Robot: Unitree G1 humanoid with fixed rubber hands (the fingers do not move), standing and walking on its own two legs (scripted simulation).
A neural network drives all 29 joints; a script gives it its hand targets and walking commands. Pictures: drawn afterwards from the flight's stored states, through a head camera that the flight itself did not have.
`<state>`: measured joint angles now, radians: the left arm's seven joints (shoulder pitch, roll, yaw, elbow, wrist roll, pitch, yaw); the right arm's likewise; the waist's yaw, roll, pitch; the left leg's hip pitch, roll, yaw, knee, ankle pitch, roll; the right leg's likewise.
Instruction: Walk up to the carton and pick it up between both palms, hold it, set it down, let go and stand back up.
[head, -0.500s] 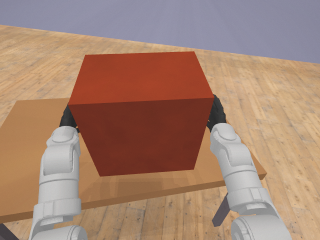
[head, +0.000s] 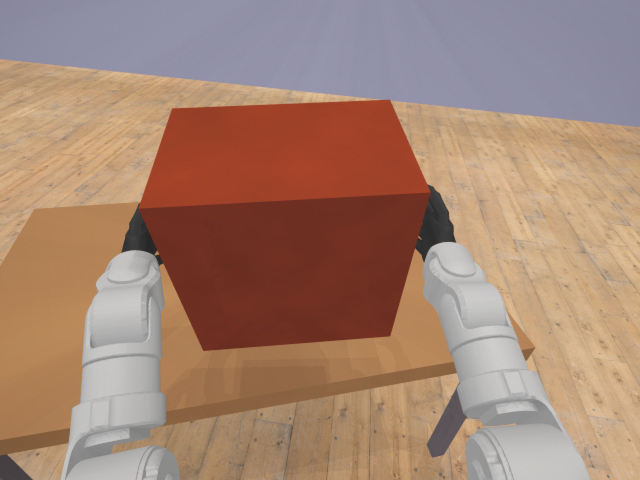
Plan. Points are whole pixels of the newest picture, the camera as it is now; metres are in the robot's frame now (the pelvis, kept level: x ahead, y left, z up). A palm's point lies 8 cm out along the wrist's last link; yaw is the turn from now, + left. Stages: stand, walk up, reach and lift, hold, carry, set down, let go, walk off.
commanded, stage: hold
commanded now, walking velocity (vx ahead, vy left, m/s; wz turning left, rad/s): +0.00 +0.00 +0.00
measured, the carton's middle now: (291, 232) +0.41 +0.01 +0.16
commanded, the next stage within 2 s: none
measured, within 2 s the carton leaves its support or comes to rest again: neither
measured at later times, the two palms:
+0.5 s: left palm (148, 258) +0.36 +0.19 +0.16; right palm (439, 253) +0.36 -0.17 +0.17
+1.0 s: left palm (136, 265) +0.35 +0.20 +0.16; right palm (429, 252) +0.36 -0.16 +0.17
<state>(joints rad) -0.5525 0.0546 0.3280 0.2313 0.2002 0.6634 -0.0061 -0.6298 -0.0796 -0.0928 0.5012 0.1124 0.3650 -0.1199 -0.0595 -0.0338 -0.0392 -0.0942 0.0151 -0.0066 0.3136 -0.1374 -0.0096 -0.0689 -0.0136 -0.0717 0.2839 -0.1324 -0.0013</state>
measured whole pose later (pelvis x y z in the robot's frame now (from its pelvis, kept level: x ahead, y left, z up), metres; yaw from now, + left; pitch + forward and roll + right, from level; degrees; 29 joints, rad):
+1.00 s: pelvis +0.00 +0.00 +0.00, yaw +1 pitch -5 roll -1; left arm -0.53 0.07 0.30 0.19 0.20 0.68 -0.01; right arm -0.60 -0.06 -0.10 0.47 0.11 0.36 -0.13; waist -0.07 -0.04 -0.01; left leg -0.10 0.01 -0.03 0.33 -0.14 -0.01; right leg -0.06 -0.02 -0.09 0.28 -0.13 0.00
